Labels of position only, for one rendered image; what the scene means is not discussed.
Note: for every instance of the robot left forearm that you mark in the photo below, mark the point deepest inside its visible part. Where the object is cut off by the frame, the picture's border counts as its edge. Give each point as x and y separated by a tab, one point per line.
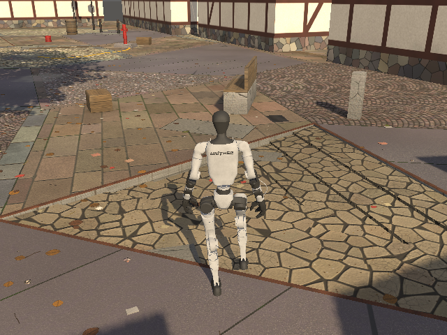
189	187

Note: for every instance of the robot left hand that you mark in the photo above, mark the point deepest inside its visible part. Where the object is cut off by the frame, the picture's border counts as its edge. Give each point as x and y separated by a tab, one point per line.
189	202

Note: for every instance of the right robot thigh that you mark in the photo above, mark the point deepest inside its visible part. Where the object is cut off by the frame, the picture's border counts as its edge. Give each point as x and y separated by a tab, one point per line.
240	206

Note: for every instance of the robot right hand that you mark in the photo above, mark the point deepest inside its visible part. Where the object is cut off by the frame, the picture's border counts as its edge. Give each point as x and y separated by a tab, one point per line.
261	208

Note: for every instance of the robot right shin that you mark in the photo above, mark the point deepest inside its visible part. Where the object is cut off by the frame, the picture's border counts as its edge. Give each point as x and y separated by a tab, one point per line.
242	239

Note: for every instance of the left robot upper arm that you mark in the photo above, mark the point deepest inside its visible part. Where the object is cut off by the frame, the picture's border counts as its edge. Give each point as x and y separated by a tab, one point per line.
200	148

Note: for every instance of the right robot upper arm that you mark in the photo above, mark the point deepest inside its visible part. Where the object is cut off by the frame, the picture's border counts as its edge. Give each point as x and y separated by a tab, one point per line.
247	159

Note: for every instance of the robot right forearm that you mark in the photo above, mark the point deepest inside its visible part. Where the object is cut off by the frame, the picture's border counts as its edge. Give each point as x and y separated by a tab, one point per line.
256	188

